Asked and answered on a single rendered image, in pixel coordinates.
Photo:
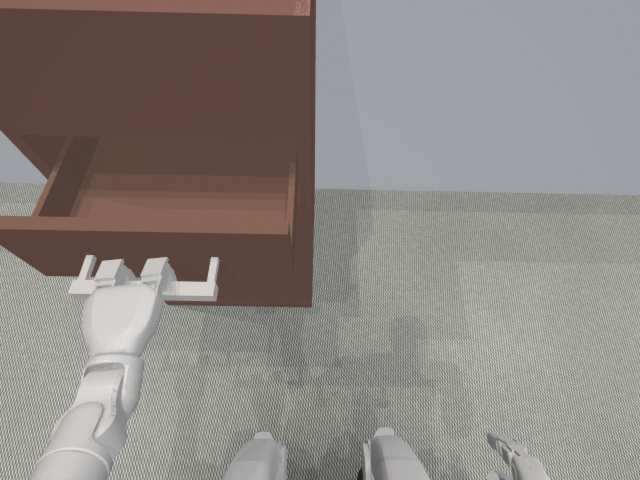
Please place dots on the robot right hand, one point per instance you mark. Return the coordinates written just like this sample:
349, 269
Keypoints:
514, 453

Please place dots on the robot left shin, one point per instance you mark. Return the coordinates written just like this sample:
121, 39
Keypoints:
263, 435

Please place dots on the robot left hand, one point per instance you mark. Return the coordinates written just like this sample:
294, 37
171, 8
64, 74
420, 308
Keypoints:
123, 318

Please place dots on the robot left thigh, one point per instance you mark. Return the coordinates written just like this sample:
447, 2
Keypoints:
258, 459

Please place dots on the cabinet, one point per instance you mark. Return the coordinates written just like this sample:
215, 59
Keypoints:
193, 69

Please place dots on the handle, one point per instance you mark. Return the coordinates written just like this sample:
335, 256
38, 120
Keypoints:
174, 290

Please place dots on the drawer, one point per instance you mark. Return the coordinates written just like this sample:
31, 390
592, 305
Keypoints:
186, 199

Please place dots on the robot left forearm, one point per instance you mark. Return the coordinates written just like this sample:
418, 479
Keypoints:
86, 438

